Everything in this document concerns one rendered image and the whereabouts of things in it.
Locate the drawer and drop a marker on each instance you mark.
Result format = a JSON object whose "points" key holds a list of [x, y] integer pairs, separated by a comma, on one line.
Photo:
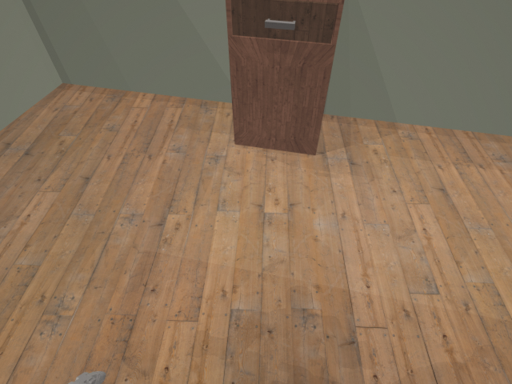
{"points": [[314, 20]]}

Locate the handle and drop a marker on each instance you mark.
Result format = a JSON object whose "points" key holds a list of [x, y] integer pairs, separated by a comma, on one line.
{"points": [[279, 24]]}

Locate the cabinet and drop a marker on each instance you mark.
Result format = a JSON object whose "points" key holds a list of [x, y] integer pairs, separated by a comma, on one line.
{"points": [[279, 88]]}

